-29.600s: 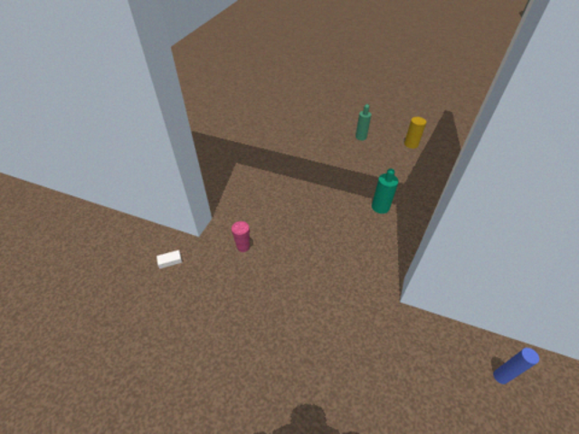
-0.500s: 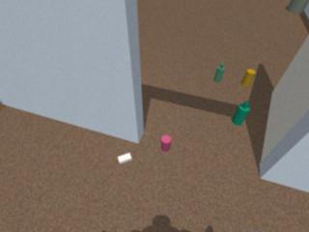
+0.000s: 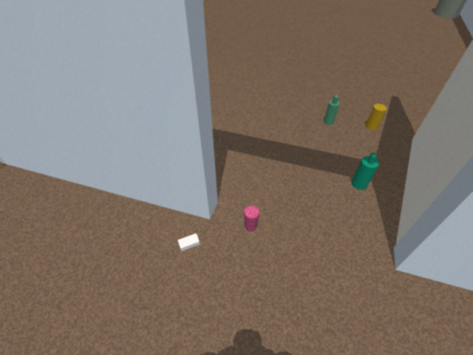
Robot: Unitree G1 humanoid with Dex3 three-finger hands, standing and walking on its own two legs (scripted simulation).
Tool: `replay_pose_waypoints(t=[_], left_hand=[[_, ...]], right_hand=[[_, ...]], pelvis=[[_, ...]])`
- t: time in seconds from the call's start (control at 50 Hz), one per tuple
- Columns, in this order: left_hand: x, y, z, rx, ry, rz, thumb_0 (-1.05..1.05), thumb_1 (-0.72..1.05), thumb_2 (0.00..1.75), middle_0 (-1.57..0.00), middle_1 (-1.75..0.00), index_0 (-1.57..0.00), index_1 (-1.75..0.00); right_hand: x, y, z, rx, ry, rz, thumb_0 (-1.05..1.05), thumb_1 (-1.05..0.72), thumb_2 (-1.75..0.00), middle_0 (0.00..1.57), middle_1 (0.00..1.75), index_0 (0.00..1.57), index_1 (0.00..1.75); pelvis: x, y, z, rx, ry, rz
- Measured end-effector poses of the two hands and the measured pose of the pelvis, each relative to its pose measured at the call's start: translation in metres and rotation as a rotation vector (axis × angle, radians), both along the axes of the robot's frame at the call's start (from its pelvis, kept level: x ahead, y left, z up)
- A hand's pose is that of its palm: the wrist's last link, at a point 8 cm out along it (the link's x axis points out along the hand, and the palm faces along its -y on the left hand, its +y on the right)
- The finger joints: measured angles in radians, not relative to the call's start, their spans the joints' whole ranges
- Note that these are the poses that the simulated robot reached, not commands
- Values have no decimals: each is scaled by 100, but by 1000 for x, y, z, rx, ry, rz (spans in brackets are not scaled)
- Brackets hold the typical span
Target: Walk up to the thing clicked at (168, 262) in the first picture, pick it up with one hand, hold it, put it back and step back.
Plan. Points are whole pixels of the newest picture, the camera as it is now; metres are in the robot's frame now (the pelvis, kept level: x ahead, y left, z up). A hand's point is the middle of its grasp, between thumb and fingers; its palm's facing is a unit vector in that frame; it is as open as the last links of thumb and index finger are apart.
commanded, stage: stand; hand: left
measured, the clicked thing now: (188, 242) +0.75 +0.23 -0.77
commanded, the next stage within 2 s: walk up in 0.18 s
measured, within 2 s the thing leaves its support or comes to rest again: neither
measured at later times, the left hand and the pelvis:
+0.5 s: hand out of the picture +0.08 +0.32 -0.18, palm faces +0.00 -0.94 -0.35, open 7.4 cm; pelvis +0.07 +0.04 -0.02, yaw +1 degrees
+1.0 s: hand (125, 267) +0.33 +0.25 -0.14, palm faces -0.02 -0.93 -0.37, open 7.4 cm; pelvis +0.22 +0.00 -0.02, yaw +0 degrees
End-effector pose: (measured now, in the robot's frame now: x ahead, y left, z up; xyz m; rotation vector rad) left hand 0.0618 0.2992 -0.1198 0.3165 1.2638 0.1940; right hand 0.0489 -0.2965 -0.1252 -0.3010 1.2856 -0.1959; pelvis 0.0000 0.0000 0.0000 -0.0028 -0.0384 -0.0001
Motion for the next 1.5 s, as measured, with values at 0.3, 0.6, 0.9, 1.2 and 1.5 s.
replay_pose_waypoints(t=[0.3, 0.6, 0.9, 1.2, 1.5], left_hand=[[11, 9, 1, -10, -77, 18, 1, 91, 90, -21, -30, -20, -30], [55, 71, -10, 5, 23, 12, 1, 91, 90, -20, -30, -20, -30], [239, 20, 8, 29, -196, -107, 1, 91, 90, -20, -30, -20, -30], [270, -1, 3, 28, -143, -49, 1, 90, 90, -21, -30, -20, -30], [280, 1, -22, -9, -46, -1, 1, 91, 90, -21, -30, -20, -30]], right_hand=[[31, -5, 7, -12, -64, 38, 1, -90, -90, 20, 30, 20, 30], [91, 22, 29, -88, -117, 29, 1, -90, -90, 20, 30, 20, 30], [156, -8, -17, -13, -75, -5, 1, -90, -90, 21, 30, 21, 30], [271, -25, -3, -49, -100, 64, 1, -91, -90, 20, 30, 20, 30], [341, -1, 0, -26, -167, 98, 1, -90, -90, 20, 30, 20, 30]], pelvis=[[19, 3, -4, -1, 6, 5], [96, 44, -9, 4, -16, 9], [199, 7, -30, 18, -32, -5], [265, -7, -21, 8, -17, -5], [283, -4, -22, 0, -5, 10]])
